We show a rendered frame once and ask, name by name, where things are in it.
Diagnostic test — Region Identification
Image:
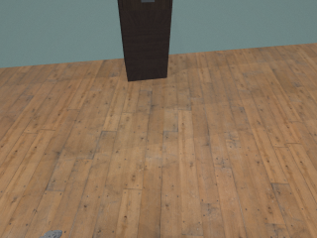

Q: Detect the drawer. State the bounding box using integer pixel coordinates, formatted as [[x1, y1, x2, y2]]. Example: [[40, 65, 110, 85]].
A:
[[121, 0, 170, 11]]

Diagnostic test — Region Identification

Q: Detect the cabinet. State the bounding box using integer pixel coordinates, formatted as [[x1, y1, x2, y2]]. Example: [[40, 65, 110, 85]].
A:
[[117, 0, 173, 82]]

